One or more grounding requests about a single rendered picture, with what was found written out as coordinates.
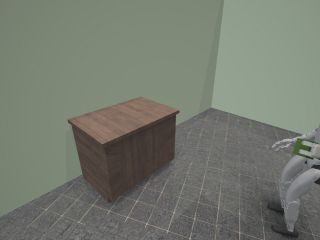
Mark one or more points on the right robot forearm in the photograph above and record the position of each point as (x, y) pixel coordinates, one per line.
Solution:
(309, 136)

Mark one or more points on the table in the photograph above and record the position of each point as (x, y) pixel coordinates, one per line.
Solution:
(121, 145)

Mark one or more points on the right robot hand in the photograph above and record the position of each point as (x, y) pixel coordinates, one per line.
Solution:
(287, 144)

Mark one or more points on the right robot thigh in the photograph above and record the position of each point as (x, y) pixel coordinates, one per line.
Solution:
(293, 167)

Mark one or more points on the left robot hand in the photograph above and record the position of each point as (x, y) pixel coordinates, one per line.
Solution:
(314, 152)

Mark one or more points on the left robot thigh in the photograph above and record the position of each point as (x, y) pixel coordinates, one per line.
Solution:
(302, 184)

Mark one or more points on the robot thigh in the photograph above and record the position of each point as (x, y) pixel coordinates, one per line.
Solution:
(293, 167)
(302, 184)

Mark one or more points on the sponge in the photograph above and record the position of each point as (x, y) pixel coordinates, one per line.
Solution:
(298, 146)

